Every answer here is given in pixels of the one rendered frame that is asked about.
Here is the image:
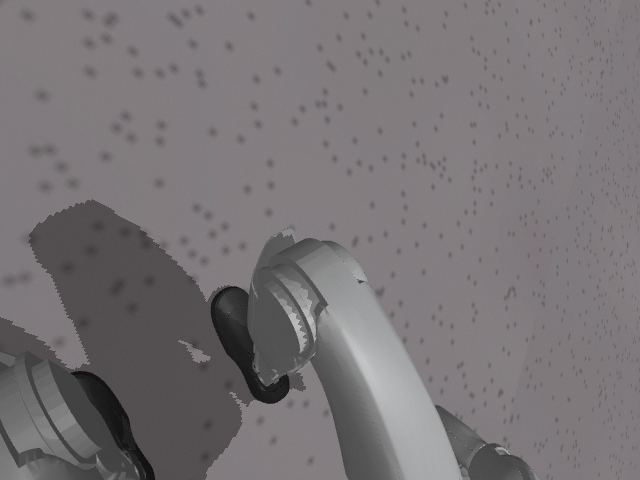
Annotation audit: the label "right robot foot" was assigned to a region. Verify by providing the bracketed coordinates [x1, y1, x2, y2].
[211, 286, 290, 404]

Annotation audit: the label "right robot hand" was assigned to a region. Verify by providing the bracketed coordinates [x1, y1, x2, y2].
[435, 405, 487, 477]

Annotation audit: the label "left robot foot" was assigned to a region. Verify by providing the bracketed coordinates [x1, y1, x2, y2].
[71, 371, 155, 480]

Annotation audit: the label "right robot arm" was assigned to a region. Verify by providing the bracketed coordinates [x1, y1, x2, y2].
[468, 443, 542, 480]

